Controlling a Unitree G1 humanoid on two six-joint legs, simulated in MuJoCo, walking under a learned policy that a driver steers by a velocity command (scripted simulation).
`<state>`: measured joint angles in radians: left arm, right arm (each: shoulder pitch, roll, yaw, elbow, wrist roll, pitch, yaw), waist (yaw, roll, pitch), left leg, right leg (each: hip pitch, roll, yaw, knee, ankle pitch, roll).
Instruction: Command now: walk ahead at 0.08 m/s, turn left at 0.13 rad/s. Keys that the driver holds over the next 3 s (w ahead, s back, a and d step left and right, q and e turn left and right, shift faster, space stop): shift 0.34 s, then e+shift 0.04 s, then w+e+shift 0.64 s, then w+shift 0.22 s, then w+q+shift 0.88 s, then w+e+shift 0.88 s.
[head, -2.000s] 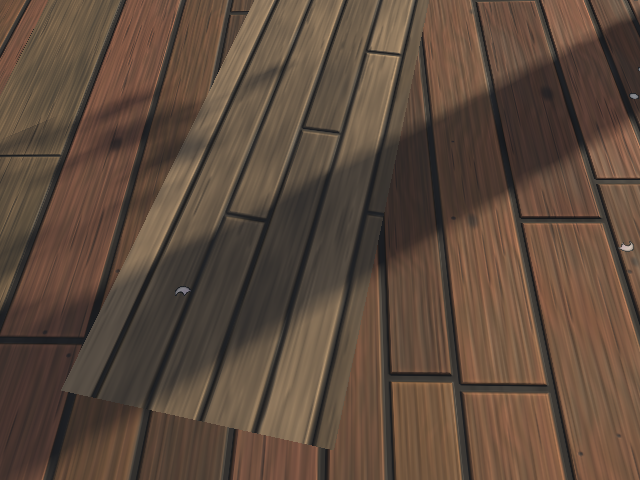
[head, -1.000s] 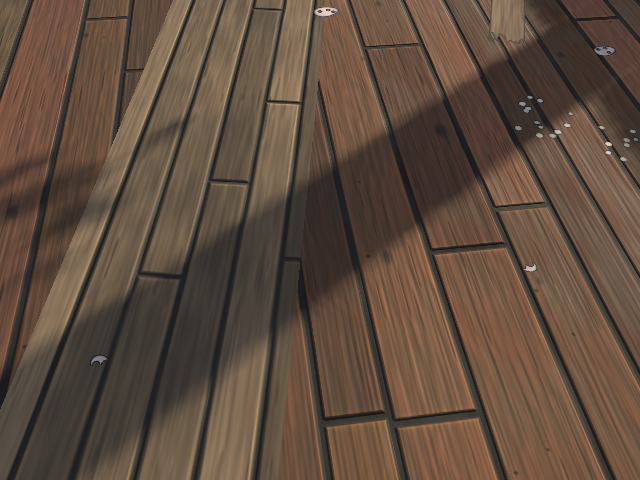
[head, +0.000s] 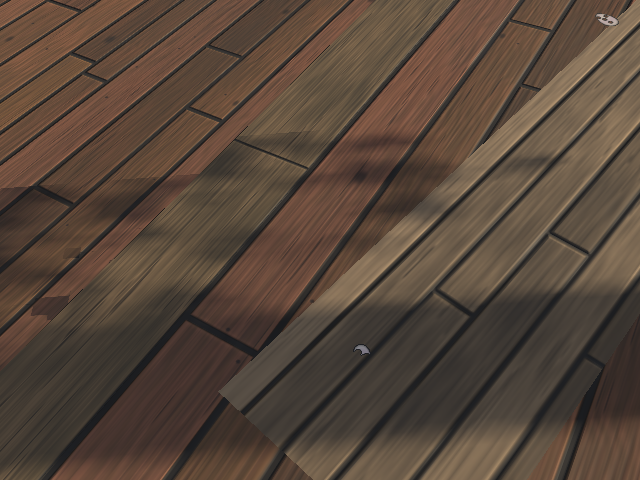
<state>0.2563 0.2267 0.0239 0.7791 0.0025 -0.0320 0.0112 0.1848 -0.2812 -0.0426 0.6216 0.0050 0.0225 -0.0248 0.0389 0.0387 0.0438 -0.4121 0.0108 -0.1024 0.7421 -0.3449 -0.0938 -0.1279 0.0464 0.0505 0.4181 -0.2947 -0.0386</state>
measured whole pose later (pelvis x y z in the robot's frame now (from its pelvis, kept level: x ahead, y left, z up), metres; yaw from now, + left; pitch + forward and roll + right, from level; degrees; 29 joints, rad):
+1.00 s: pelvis +0.21 -0.15 +0.00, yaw -28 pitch +3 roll +3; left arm 0.54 0.24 0.03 0.78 0.00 -0.04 -0.02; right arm 0.05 -0.26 0.00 0.64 -0.06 -0.02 0.04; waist 0.11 0.03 -0.02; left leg -0.72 0.06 -0.03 0.96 -0.11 -0.05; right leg -0.05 0.12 0.14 0.32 -0.30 -0.15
